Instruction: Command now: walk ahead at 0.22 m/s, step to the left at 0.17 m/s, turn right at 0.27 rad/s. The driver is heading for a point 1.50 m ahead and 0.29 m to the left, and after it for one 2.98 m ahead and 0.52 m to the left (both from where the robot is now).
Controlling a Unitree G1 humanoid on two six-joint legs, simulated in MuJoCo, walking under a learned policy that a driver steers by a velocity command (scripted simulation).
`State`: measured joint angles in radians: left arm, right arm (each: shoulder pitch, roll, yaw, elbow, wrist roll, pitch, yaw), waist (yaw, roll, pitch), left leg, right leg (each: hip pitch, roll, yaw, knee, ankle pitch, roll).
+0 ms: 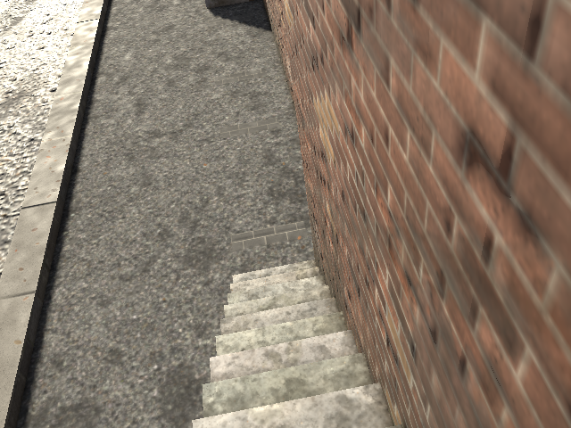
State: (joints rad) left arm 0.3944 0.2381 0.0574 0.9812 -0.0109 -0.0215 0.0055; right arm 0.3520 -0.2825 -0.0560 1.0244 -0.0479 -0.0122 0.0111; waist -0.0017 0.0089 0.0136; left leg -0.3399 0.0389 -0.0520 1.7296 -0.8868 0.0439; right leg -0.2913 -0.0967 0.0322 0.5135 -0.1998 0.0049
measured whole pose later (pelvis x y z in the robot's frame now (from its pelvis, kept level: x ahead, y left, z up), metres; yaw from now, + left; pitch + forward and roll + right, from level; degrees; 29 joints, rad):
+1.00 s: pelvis +0.26 +0.11 -0.10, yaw -2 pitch -2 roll +9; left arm 0.08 0.33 0.07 0.84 0.00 0.02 0.00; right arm 0.41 -0.27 -0.03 0.95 -0.06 -0.07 -0.01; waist -0.09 -0.05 0.01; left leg -0.17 -0.11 -0.01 1.01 -0.76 -0.01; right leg -0.26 -0.16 0.07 0.28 0.48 0.00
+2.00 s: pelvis +0.66 +0.16 -0.45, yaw +0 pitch -3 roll +1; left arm 0.20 0.19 0.05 1.02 0.00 -0.06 0.03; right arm 0.47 -0.23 -0.01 1.04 -0.06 -0.03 0.00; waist -0.09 0.07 0.02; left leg -0.10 -0.12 -0.05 0.86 -0.70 0.07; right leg -0.48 -0.05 0.03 0.78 0.40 -0.04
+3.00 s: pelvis +0.86 +0.23 -0.60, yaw +2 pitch -1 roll +0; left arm 0.35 0.25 0.04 1.05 0.00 -0.02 0.03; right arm 0.44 -0.27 -0.03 0.91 -0.05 0.00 0.00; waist -0.02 0.04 -0.01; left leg -0.19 -0.05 -0.07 0.73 -0.49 0.06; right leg -0.19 0.00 -0.09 0.58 -0.38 -0.04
